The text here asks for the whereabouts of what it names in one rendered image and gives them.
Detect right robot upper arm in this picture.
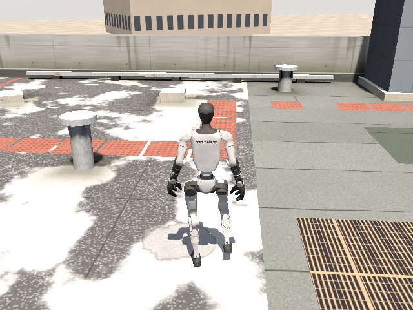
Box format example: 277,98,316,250
220,130,237,167

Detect robot torso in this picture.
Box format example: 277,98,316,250
192,128,221,194

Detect left robot upper arm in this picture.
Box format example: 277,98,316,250
176,130,193,166

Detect robot right forearm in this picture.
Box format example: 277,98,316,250
230,158,244,187

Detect robot left forearm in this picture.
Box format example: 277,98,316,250
169,156,182,184

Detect humanoid robot head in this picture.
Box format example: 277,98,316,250
196,103,217,134

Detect robot left hand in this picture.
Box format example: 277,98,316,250
167,181,182,197

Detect robot right hand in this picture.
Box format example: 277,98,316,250
230,185,245,201

